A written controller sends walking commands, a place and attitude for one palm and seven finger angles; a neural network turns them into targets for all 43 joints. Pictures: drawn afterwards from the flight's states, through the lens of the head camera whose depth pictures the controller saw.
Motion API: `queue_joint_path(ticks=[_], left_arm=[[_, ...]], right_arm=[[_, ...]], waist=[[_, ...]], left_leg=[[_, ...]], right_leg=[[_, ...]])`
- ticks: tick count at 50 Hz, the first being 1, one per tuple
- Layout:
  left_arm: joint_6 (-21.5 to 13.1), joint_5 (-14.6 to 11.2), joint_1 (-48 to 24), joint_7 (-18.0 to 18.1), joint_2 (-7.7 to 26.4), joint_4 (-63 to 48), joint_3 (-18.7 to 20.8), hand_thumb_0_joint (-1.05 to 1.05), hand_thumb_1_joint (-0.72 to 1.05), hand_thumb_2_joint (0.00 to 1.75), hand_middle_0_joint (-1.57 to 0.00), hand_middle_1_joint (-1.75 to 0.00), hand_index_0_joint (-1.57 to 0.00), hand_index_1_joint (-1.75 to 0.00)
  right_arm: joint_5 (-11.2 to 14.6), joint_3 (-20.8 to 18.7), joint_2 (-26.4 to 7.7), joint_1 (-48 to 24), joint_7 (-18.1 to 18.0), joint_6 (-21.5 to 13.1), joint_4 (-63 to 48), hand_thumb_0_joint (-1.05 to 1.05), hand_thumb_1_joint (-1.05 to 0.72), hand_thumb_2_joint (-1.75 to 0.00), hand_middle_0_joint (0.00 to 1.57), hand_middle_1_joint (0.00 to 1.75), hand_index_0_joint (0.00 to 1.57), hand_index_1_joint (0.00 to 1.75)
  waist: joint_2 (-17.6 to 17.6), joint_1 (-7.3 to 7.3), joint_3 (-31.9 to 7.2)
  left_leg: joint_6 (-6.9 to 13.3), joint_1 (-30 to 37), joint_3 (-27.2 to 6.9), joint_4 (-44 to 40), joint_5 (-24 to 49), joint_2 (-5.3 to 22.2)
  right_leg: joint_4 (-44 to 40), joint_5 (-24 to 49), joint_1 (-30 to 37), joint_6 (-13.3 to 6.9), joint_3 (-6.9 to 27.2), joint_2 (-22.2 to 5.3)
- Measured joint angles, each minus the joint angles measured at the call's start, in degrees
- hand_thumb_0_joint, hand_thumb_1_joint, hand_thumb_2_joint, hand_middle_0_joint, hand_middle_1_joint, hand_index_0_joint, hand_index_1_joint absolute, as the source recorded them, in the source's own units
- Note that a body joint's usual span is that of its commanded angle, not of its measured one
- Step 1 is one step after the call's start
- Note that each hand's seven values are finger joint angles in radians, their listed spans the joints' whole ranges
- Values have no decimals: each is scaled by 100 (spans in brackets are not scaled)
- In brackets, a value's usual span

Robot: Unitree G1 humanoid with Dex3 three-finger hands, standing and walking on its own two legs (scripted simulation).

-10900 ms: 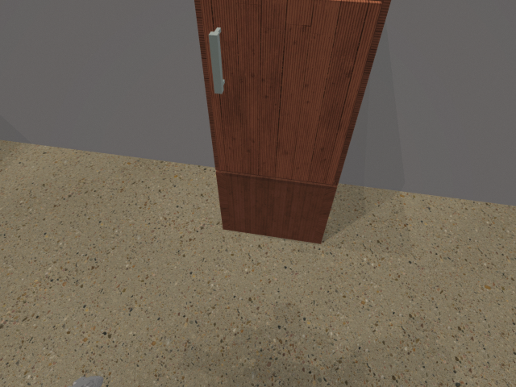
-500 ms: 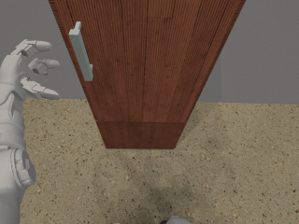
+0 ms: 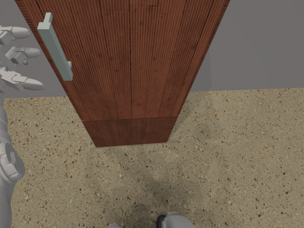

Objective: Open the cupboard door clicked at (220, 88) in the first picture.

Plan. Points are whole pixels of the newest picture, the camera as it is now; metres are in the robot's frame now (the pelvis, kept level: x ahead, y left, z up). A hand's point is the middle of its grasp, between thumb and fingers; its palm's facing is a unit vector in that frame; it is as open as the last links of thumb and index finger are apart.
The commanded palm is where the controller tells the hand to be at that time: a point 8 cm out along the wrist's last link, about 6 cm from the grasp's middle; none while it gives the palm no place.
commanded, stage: move the hooked fingers beside the handle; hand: left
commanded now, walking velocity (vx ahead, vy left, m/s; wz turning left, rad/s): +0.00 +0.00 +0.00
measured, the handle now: (59, 49) +0.54 +0.19 +0.12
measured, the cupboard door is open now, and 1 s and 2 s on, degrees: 0 0 0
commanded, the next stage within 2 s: slide the fingers in behind the handle in 0.54 s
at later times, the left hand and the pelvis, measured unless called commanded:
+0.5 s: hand (24, 68) +0.48 +0.25 +0.12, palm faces -0.01 -1.00 +0.01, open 14.0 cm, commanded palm +0.47 +0.30 +0.12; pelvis +0.00 +0.00 +0.00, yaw +2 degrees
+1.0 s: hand (35, 63) +0.50 +0.23 +0.11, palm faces -0.02 -1.00 +0.00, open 14.0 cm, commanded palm +0.47 +0.28 +0.12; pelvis +0.00 +0.00 +0.00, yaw +0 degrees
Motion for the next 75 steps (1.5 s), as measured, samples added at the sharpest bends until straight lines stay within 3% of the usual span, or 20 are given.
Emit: queue_joint_path(ticks=[6,17,22,28,40,48,65,75], left_arm=[[-24,-28,257,11,-13,-167,119,-2,-50,30,-30,-120,-30,-120],[19,-209,147,-11,-390,-258,-423,-2,-50,30,-29,-120,-30,-120],[5,-88,26,152,-436,-65,-413,-2,-50,30,-30,-120,-30,-120],[-100,50,-142,230,-231,88,-269,-2,-50,30,-30,-120,-30,-120],[16,-28,-317,158,-139,206,-415,-2,-50,30,-30,-120,-30,-120],[-78,2,-103,353,-342,-68,-222,-2,-50,30,-30,-121,-30,-120],[-108,-118,182,677,-952,-411,-689,-2,-50,30,-30,-121,-27,-119],[-179,-26,87,931,-1201,-405,-754,-2,-50,30,-30,-120,-29,-120]], right_arm=[[34,14,64,-118,8,46,-100,0,-91,-90,21,30,20,30],[26,-24,52,-472,9,-42,-46,0,-91,-90,20,30,20,30],[24,23,51,-610,5,-71,-129,0,-91,-90,20,30,20,30],[26,82,65,-602,-32,-115,-159,0,-91,-90,20,30,20,30],[16,68,23,-190,-36,-65,50,0,-91,-90,20,30,20,30],[-14,1,39,-99,23,-47,30,0,-91,-90,20,30,20,30],[1,-57,136,-415,102,-128,33,0,-91,-90,20,30,20,30],[-10,-58,150,-547,131,-229,-26,0,-91,-90,20,30,20,30]], waist=[[-28,48,-10],[7,264,-98],[-14,222,-62],[-34,114,11],[9,41,42],[0,-6,-20],[57,248,-105],[43,237,-84]], left_leg=[[-3,89,-5,-5,-35,11],[4,112,-158,64,-57,-60],[10,71,-159,131,-63,-70],[1,-59,-153,220,-62,-47],[1,-150,-158,202,-33,-41],[-9,-101,-83,158,-52,-2],[-28,157,-151,80,-68,-47],[-44,161,-136,96,-42,-61]], right_leg=[[-15,-29,93,2,-1,14],[20,-93,203,20,-141,-60],[112,-113,151,17,-139,-76],[191,-102,18,0,-130,-59],[158,-66,-66,-7,-131,-48],[127,-58,-62,-12,-52,-2],[97,-134,207,-13,-110,-39],[183,-143,174,-31,-90,-55]])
